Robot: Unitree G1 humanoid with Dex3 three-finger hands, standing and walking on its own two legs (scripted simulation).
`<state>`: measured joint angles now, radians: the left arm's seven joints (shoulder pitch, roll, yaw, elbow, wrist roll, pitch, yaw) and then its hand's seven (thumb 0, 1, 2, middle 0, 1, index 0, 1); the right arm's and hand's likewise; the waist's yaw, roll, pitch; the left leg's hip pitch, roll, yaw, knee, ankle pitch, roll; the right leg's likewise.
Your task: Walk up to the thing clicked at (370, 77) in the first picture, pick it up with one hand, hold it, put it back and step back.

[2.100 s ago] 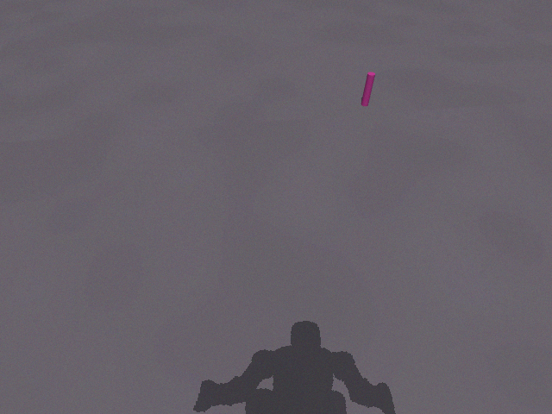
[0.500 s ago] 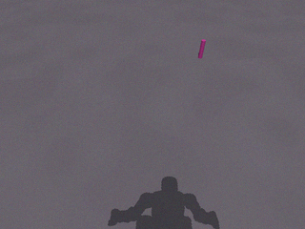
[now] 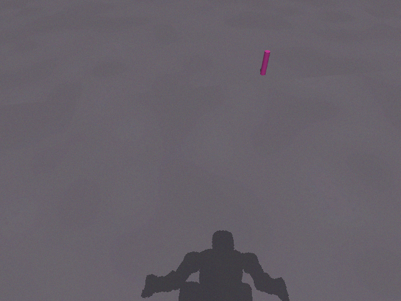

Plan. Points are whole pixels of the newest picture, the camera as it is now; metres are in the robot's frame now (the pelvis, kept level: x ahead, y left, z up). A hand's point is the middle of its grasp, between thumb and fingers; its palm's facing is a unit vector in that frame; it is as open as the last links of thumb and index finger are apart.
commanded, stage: stand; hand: left
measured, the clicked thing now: (265, 63) +2.20 -0.54 -0.67
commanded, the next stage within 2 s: walk up in 0.32 s
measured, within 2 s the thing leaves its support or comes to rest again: neither
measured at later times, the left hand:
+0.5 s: hand out of the picture +0.12 +0.26 -0.14, palm faces -0.12 -0.93 -0.35, open 7.4 cm
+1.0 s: hand (169, 242) +0.30 +0.11 -0.15, palm faces -0.20 -0.92 -0.34, open 7.4 cm
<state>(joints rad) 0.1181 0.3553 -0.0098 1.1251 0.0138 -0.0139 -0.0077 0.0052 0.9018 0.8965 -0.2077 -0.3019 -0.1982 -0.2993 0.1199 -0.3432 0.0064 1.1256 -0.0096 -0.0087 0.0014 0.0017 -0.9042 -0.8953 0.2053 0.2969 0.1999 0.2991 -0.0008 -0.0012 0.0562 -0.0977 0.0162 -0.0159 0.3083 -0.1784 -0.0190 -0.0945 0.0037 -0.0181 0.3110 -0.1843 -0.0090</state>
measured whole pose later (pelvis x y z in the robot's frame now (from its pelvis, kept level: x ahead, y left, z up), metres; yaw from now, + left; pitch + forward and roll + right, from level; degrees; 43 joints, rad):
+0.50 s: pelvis +0.02 -0.02 +0.00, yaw -5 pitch -1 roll +1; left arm 0.17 0.44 0.07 1.05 0.04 0.01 -0.11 0.01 0.90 0.90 -0.21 -0.30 -0.20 -0.30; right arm 0.21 -0.39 -0.08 1.02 -0.05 -0.09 0.03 0.00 -0.90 -0.89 0.21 0.30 0.20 0.30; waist -0.01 -0.01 0.01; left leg -0.08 0.06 0.07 0.34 -0.26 0.02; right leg -0.41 -0.05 0.03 0.83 -0.41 -0.02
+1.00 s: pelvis +0.23 -0.16 -0.01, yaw -14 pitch -2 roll -1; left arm 0.35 0.40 0.06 0.99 0.01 -0.08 -0.09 0.01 0.90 0.90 -0.21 -0.30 -0.20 -0.30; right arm 0.16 -0.42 -0.07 0.93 -0.03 -0.04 0.11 0.00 -0.90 -0.90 0.21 0.30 0.20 0.30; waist 0.06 0.04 0.03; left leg -0.60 0.14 0.02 0.78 -0.15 -0.02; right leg -0.02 0.04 -0.04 0.35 -0.30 -0.04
